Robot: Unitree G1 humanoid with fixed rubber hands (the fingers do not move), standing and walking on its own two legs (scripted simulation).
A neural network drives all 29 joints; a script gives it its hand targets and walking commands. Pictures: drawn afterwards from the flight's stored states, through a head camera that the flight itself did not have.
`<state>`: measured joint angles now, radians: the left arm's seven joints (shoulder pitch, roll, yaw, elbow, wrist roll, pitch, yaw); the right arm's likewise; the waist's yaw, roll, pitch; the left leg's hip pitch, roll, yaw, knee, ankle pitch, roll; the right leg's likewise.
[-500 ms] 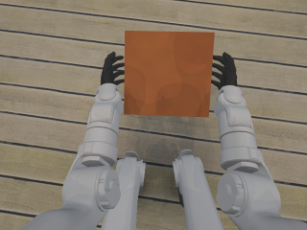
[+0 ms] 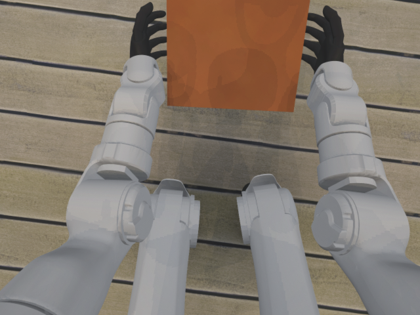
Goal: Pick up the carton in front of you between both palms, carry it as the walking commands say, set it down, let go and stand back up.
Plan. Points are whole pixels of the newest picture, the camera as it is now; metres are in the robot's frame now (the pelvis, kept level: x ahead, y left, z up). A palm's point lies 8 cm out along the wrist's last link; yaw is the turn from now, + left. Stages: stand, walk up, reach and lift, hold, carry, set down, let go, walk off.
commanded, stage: set down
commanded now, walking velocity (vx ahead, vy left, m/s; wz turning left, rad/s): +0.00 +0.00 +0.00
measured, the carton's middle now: (231, 50) +0.56 -0.05 -0.24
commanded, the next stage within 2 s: none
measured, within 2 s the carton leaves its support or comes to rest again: rests again in 0.90 s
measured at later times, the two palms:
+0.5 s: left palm (151, 54) +0.54 +0.10 -0.17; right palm (323, 62) +0.51 -0.20 -0.17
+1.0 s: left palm (152, 44) +0.56 +0.10 -0.20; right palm (320, 51) +0.53 -0.20 -0.19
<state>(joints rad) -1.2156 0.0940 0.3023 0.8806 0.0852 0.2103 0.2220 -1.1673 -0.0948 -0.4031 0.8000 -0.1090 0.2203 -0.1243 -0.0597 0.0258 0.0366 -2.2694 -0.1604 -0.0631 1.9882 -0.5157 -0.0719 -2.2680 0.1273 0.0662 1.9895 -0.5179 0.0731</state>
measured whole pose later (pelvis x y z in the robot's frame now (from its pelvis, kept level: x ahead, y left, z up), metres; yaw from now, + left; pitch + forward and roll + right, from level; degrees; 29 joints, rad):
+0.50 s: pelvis +0.01 +0.00 -0.04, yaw +0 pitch +41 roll +0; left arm -1.30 0.13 0.33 1.01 0.10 0.15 0.15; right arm -1.24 -0.15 -0.40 0.93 -0.09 0.17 -0.07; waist -0.06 0.02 0.13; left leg -2.29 -0.16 -0.06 2.14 -0.57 -0.07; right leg -2.29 0.12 0.04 2.14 -0.57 0.06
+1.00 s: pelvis +0.02 +0.00 -0.03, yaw -1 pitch +44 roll +0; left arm -1.36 0.14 0.39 1.04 0.16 0.08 0.07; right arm -1.30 -0.19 -0.46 0.98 -0.14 0.10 0.01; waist -0.05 0.02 0.16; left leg -2.29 -0.13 -0.04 2.16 -0.63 -0.05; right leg -2.30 0.09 0.03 2.15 -0.62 0.05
